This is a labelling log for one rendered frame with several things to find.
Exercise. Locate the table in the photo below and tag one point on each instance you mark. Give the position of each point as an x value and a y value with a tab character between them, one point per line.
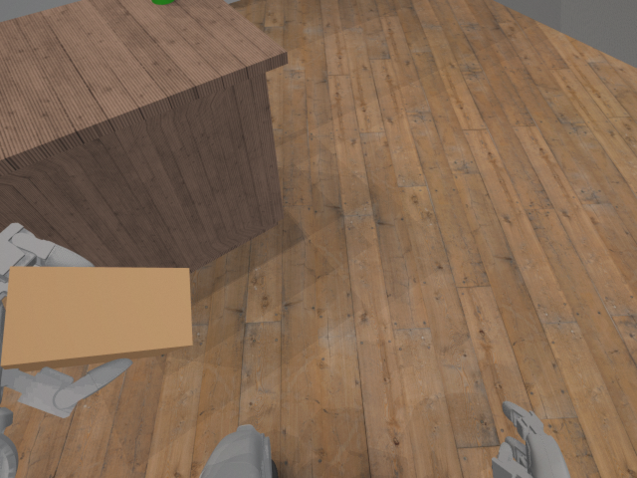
139	135

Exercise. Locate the robot left thigh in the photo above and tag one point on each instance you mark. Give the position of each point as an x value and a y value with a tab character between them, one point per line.
241	454

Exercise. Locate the left robot hand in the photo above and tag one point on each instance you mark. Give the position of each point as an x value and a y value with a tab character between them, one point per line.
49	390

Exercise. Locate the sponge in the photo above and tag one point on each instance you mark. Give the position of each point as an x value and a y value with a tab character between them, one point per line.
68	316

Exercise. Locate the right robot hand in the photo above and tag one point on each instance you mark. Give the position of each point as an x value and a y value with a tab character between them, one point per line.
539	458

